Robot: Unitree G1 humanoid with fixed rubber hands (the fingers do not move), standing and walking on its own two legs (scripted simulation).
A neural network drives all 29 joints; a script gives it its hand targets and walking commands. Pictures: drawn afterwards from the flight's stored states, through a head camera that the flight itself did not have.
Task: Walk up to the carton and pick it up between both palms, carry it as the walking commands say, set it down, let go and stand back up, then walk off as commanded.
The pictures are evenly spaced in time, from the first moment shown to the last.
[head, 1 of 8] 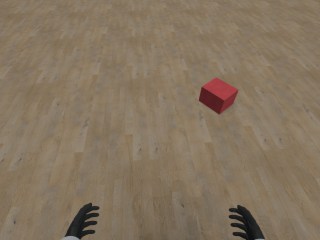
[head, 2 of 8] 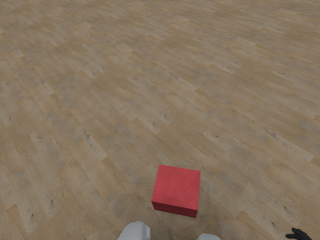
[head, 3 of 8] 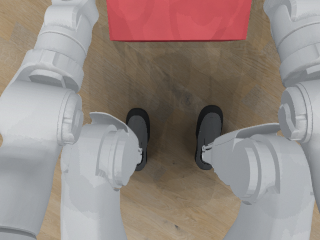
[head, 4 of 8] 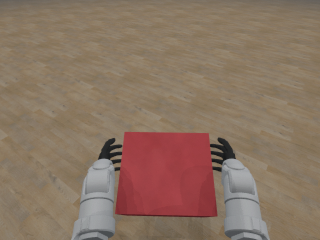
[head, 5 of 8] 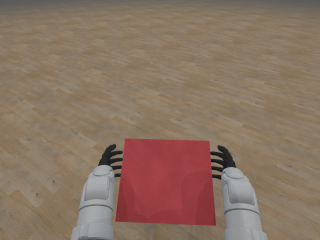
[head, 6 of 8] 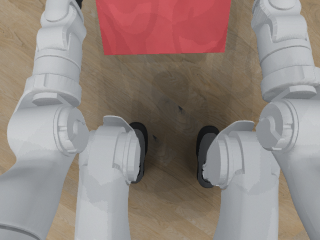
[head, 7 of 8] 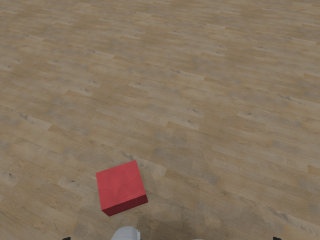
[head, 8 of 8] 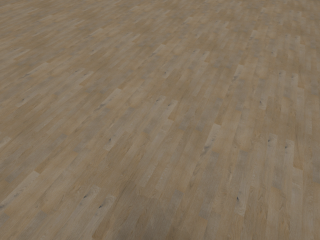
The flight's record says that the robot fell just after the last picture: no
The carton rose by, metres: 0.71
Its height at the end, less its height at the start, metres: +0.00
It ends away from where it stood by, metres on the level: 0.49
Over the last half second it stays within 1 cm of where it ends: yes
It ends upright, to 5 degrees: yes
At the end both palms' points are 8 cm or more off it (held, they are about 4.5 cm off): yes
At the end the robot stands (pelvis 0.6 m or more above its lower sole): yes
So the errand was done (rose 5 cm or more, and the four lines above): yes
